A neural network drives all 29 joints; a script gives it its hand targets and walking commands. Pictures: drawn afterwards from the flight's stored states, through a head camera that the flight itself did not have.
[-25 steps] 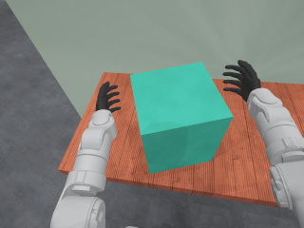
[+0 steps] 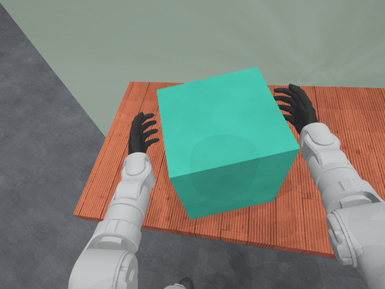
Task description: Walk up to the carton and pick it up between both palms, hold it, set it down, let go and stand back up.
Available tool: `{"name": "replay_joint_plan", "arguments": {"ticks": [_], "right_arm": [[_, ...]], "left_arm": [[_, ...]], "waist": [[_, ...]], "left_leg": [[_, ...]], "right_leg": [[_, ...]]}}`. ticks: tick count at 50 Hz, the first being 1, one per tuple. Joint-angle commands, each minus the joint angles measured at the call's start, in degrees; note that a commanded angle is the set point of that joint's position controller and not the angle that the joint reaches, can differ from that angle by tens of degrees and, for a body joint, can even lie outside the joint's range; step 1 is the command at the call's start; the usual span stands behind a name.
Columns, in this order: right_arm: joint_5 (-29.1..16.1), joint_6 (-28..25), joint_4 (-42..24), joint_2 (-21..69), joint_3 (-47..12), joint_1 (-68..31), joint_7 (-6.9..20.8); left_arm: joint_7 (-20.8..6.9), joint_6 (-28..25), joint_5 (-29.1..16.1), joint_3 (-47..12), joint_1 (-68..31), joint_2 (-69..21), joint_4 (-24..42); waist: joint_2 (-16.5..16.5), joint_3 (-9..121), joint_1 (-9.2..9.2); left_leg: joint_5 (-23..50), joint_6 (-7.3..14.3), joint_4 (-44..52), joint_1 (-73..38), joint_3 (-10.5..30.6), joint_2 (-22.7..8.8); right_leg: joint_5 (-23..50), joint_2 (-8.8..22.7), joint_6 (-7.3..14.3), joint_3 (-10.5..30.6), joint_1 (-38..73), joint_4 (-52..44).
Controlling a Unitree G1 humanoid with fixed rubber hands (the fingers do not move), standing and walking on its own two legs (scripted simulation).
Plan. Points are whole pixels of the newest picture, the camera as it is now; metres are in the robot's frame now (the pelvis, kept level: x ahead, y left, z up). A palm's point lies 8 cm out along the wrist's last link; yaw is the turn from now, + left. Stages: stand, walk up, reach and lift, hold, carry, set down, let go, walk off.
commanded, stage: reach and lift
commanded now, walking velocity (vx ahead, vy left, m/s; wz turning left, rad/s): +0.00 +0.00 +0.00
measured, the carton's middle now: (220, 150) +0.41 +0.04 +0.00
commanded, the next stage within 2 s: none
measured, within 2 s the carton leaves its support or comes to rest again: leaves its support in 1.82 s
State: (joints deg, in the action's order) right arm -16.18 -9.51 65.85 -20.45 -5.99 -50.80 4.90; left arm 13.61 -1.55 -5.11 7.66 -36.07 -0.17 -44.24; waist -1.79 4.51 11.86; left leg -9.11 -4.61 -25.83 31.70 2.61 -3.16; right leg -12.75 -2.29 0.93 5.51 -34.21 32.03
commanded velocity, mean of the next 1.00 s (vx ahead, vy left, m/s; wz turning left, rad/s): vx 0.00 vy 0.00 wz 0.00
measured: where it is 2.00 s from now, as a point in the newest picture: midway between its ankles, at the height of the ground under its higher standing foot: outside the picture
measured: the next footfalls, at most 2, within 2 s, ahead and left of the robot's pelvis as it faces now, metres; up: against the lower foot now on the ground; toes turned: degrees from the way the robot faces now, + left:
none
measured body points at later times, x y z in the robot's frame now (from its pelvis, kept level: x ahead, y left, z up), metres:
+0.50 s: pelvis +0.00 +0.00 +0.00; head +0.08 -0.02 +0.44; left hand +0.37 +0.20 +0.04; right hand +0.47 -0.10 +0.04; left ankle +0.02 +0.18 -0.73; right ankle +0.02 -0.11 -0.73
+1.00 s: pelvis +0.00 +0.00 +0.00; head +0.08 -0.02 +0.44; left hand +0.37 +0.20 +0.04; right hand +0.47 -0.09 +0.04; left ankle +0.02 +0.18 -0.73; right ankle +0.02 -0.11 -0.73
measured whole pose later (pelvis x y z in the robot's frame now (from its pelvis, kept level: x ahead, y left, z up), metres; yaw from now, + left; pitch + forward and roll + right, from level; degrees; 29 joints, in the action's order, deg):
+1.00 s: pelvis +0.00 +0.00 +0.00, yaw +0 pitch +16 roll +1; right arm -8.5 -7.7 66.9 -13.8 -2.8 -51.0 0.2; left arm 17.3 -4.3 0.4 10.9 -36.1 -5.2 -45.7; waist -0.6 6.1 11.9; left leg -9.0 -4.9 -25.8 32.4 2.6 -3.4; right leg -12.4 -2.5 0.9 5.5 -35.0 32.0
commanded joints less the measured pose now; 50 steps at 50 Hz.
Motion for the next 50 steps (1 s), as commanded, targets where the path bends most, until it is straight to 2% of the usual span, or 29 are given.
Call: {"name": "replay_joint_plan", "arguments": {"ticks": [1,9,14,19,22,26,34,43,50], "right_arm": [[-0.2,-4.5,-8.2,-4.0,-2.0,-31.2,-1.3],[1.8,-3.3,-6.7,0.3,0.1,-32.2,-1.5],[4.1,-2.7,-6.9,0.9,3.5,-34.1,-2.5],[5.1,-1.5,-6.3,1.5,6.1,-35.1,-3.7],[4.8,-1.0,-6.5,2.7,5.5,-35.1,-3.9],[4.8,-1.0,-8.0,4.5,4.6,-36.1,-4.3],[6.2,-1.3,-10.5,8.2,3.8,-36.7,-5.0],[7.9,-1.6,-10.0,12.0,4.4,-36.7,-4.7],[11.0,-1.6,-9.2,14.9,6.5,-36.1,-4.4]], "left_arm": [[-0.5,-5.2,1.8,2.6,-18.7,0.1,4.2],[0.3,-5.6,4.0,3.1,-21.6,-3.3,4.3],[1.8,-4.8,5.2,2.9,-25.0,-4.8,5.8],[3.5,-3.2,5.8,1.8,-26.9,-7.0,7.2],[3.6,-2.9,5.6,1.2,-27.1,-8.8,7.2],[3.5,-3.6,5.6,1.4,-27.5,-9.4,6.1],[2.4,-5.8,5.5,1.2,-28.0,-10.7,4.1],[1.7,-7.2,7.2,1.5,-29.3,-13.0,3.9],[1.3,-7.4,9.0,1.6,-29.7,-16.1,4.2]], "waist": [[13.8,47.0,3.12],[12.0,44.4,3.07],[9.3,44.9,2.07],[6.9,45.6,1.01],[7.0,45.5,1.11],[8.9,46.1,1.49],[11.9,47.2,1.13],[10.7,46.9,0.94],[9.7,46.3,0.25]], "left_leg": [[26.4,1.3,-4.3,-8.6,-9.3,2.9],[22.6,1.6,-3.3,-8.3,-9.5,2.4],[20.8,1.3,-3.3,-9.9,-9.3,2.2],[20.7,0.4,-4.1,-12.4,-8.9,2.0],[21.9,0.2,-4.7,-13.3,-8.8,2.0],[22.8,0.5,-5.7,-12.6,-8.9,2.1],[23.2,1.1,-6.2,-10.5,-8.8,2.2],[22.6,1.0,-5.8,-10.3,-8.8,2.2],[22.1,1.0,-5.1,-11.6,-8.8,2.2]], "right_leg": [[30.7,-3.9,-1.5,-5.0,23.3,-4.5],[21.1,-3.9,-0.6,-5.4,19.0,-6.4],[14.3,-4.2,0.3,-6.2,14.9,-7.7],[10.8,-4.7,1.1,-6.9,11.3,-8.3],[11.2,-4.8,1.2,-7.1,10.9,-8.2],[12.4,-4.7,0.8,-6.8,12.0,-7.5],[16.6,-4.1,0.0,-6.0,15.0,-6.6],[15.7,-3.7,0.1,-6.0,15.4,-7.2],[13.6,-3.8,0.5,-6.6,14.7,-8.5]]}}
